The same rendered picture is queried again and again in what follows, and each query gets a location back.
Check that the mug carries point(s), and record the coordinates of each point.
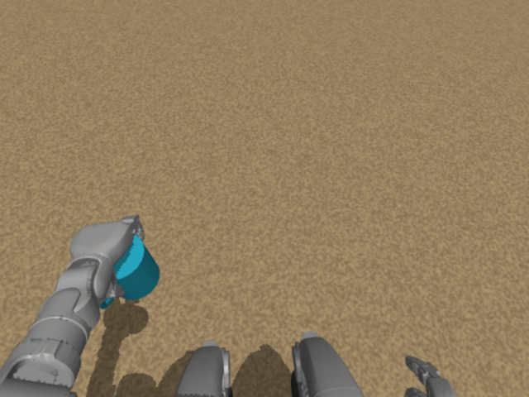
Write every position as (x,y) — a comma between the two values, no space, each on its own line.
(136,271)

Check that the left robot arm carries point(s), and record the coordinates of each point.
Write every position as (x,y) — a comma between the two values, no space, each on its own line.
(47,362)

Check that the left robot hand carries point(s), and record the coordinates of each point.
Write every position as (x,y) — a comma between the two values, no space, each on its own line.
(108,239)

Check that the right robot hand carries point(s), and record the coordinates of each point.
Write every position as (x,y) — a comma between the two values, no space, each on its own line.
(429,377)

